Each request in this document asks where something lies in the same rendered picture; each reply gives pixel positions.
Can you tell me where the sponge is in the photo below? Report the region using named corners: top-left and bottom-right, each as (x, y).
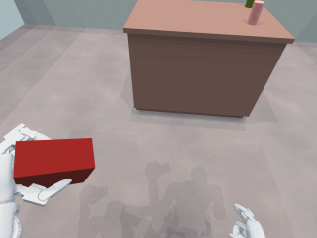
top-left (13, 138), bottom-right (96, 188)

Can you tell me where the robot right hand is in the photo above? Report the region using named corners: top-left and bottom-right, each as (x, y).
top-left (229, 203), bottom-right (266, 238)

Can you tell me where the robot left forearm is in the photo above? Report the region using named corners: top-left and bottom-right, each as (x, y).
top-left (0, 202), bottom-right (23, 238)

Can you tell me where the table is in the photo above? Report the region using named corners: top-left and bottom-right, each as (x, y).
top-left (123, 0), bottom-right (295, 119)

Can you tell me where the robot left hand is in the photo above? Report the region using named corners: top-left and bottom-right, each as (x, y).
top-left (0, 124), bottom-right (72, 207)

